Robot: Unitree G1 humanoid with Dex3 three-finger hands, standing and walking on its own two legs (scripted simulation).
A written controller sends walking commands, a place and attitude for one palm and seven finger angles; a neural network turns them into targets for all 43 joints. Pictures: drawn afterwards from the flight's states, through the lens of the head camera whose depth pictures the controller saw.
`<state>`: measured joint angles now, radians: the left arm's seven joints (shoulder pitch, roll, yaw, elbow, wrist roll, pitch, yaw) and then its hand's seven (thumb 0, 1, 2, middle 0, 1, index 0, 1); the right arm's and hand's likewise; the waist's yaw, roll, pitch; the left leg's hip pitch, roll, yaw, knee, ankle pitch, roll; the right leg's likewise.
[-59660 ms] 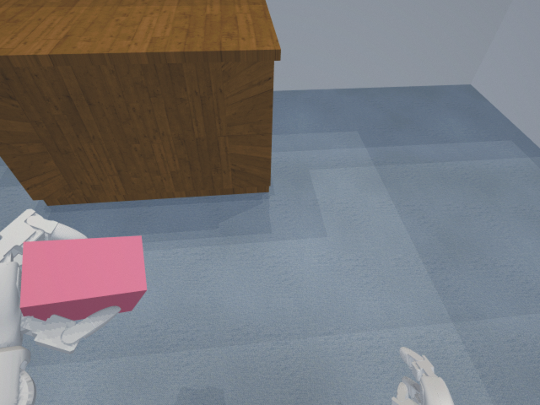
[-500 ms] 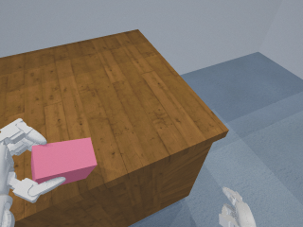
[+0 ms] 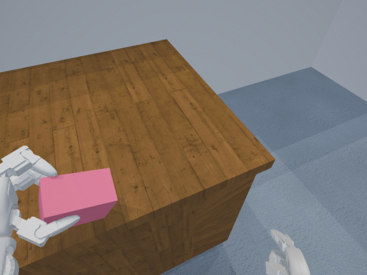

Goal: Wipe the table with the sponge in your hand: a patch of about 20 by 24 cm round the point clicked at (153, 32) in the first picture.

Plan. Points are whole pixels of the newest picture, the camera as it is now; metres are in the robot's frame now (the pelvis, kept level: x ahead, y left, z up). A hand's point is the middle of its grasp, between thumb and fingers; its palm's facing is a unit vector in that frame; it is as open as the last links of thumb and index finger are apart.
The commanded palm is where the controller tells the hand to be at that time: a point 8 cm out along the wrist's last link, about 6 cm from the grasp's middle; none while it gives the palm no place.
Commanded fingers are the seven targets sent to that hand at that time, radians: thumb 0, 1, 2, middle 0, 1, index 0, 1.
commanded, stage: shuffle to correct the standing spot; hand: left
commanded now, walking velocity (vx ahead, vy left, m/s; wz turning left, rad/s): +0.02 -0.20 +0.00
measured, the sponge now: (86, 198) +0.23 +0.19 +0.11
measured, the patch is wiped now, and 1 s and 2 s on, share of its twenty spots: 0.90 0.90 0.90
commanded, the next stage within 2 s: come to a stop and stand still in 0.84 s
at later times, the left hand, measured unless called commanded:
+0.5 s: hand (45, 187) +0.22 +0.24 +0.15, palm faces +0.33 -0.87 -0.36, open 10.1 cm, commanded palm +0.17 +0.29 +0.18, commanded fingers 0.00 0.10 1.30 -1.20 -1.60 -1.20 -1.60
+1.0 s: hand (39, 193) +0.21 +0.24 +0.16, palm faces +0.34 -0.85 -0.41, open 10.1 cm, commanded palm +0.15 +0.28 +0.18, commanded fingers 0.00 0.10 1.30 -1.20 -1.60 -1.20 -1.60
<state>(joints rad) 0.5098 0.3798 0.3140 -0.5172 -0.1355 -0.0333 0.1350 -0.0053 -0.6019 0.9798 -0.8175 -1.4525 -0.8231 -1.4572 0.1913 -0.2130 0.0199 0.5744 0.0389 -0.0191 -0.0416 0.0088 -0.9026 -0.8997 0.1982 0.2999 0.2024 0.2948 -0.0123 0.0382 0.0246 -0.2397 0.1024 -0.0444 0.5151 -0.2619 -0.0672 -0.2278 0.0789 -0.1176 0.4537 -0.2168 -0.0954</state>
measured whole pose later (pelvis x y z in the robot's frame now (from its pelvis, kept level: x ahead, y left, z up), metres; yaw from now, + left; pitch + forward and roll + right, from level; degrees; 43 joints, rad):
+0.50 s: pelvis +0.01 +0.00 +0.00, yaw +0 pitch -1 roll -1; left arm 0.50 0.38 0.31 -0.52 -0.14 -0.03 0.13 -0.01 -0.60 0.98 -0.82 -1.45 -0.82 -1.46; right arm 0.18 -0.21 0.02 0.57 0.04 -0.01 -0.04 0.01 -0.90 -0.90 0.20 0.30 0.20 0.29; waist -0.01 0.03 0.04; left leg -0.23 0.10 -0.04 0.52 -0.28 -0.08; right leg -0.22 0.07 -0.12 0.46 -0.23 -0.09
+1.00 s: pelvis +0.00 +0.00 +0.00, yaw +0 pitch -2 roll -1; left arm 0.45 0.41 0.31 -0.50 -0.10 -0.04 0.10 -0.01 -0.60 0.98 -0.82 -1.45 -0.82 -1.46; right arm 0.20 -0.21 0.00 0.58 0.03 -0.05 -0.05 0.01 -0.90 -0.90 0.20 0.30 0.20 0.29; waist 0.02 0.03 0.04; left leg -0.24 0.10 -0.04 0.52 -0.25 -0.06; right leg -0.22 0.07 -0.12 0.45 -0.21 -0.09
